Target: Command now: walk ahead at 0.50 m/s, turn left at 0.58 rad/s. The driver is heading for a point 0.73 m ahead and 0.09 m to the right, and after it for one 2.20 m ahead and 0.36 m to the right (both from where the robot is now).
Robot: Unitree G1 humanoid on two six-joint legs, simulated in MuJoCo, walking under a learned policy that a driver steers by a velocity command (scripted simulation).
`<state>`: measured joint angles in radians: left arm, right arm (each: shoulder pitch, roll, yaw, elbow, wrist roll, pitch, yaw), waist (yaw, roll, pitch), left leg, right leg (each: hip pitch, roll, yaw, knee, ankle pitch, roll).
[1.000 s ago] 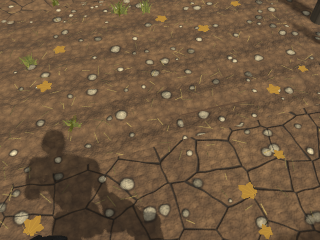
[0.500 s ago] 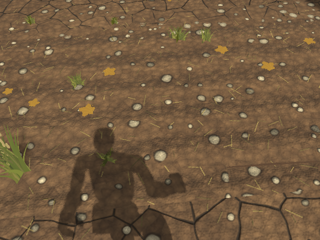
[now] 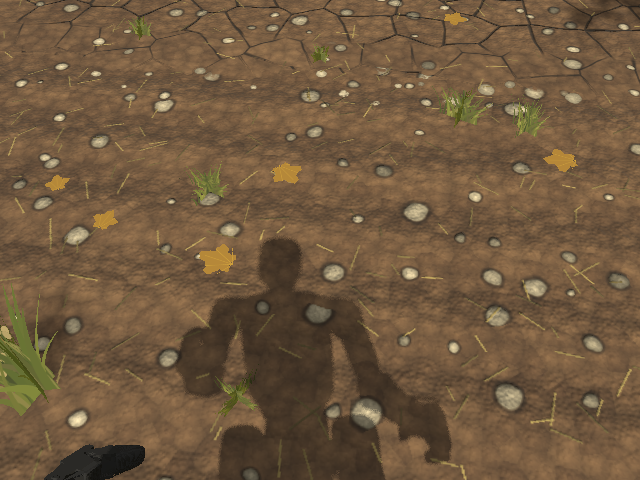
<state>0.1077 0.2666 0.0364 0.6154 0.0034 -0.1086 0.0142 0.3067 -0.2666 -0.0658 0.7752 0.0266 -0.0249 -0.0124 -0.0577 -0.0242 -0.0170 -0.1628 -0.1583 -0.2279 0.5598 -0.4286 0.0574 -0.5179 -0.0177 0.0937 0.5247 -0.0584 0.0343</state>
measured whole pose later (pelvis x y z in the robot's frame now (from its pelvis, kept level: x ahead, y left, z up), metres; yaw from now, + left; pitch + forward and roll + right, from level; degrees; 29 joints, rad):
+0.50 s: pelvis +0.25 +0.02 +0.01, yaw +0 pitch +3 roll +0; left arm 0.46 0.29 0.07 0.82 -0.03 -0.06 0.00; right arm 0.00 -0.23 -0.03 0.67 0.00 -0.10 0.02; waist 0.10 -0.01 0.01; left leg -0.42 -0.01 -0.01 0.48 -0.12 0.03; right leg -0.14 -0.01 0.07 0.59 -0.44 0.00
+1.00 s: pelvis +0.49 -0.05 -0.01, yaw -17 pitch +2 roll +2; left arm 0.08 0.30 0.06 0.60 -0.02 -0.02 -0.05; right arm 0.32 -0.30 -0.08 0.87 0.00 -0.05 -0.01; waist -0.06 -0.02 0.06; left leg -0.03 0.10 0.18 0.72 -0.52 -0.06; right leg -0.54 0.00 -0.04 0.66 -0.13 -0.10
